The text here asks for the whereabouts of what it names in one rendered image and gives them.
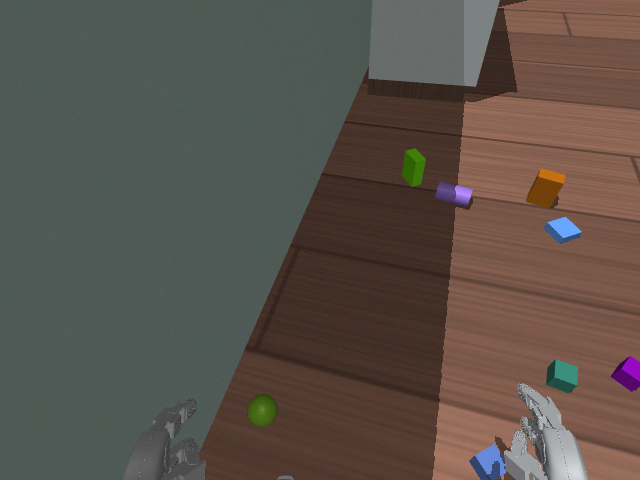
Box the right robot hand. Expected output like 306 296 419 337
504 383 589 480

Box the left robot hand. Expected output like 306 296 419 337
121 399 206 480

